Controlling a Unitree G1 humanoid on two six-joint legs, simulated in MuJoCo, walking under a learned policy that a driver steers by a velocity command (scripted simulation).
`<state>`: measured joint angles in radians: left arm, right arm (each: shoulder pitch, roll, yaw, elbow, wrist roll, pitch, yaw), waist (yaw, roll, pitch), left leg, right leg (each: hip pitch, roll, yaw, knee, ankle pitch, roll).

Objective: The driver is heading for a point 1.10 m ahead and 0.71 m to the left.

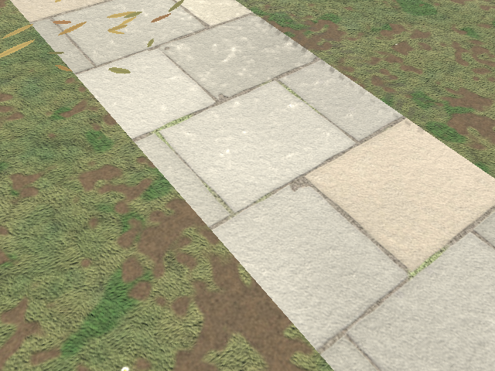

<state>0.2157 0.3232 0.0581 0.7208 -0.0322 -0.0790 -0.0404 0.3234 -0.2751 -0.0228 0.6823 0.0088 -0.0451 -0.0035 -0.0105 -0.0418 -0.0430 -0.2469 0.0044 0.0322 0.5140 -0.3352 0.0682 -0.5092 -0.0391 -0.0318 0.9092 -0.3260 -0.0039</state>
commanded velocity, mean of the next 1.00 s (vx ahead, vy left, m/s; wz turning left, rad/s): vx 0.96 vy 0.00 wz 0.70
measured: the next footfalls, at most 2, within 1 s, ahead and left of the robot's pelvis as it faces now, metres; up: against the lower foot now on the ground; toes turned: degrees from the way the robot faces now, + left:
right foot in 0.32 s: +0.40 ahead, -0.20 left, +0.00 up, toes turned +6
left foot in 0.78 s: +0.71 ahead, +0.17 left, +0.00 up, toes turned +32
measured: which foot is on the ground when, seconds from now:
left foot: down 0.00-0.34, up 0.36-0.76, down 0.78-1.00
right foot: up 0.00-0.30, down 0.32-0.78, up 0.80-1.00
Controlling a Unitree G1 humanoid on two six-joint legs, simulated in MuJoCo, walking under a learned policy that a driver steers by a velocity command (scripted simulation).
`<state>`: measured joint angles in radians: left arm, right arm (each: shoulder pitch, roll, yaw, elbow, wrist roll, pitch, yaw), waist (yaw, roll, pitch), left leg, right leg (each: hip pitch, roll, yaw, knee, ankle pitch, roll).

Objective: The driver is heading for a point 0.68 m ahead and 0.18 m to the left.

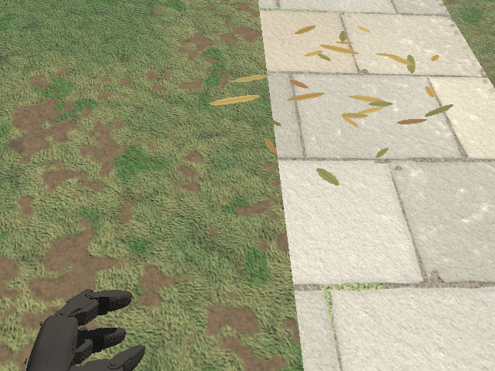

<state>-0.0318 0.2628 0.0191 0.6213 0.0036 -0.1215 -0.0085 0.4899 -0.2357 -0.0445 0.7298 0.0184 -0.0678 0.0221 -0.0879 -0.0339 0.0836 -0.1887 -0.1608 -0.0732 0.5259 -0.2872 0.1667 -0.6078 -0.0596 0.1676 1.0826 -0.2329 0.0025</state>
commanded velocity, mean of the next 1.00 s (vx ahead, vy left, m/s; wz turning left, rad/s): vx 0.77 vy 0.00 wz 0.77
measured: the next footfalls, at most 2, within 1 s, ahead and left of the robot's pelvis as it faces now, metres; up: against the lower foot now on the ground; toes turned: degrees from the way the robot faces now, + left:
right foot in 0.24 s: +0.47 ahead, -0.15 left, +0.00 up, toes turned +22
left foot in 0.70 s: +0.73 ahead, +0.28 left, +0.00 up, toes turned +43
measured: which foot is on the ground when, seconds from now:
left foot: down 0.00-0.24, up 0.26-0.68, down 0.70-1.00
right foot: up 0.00-0.22, down 0.24-0.68, up 0.70-1.00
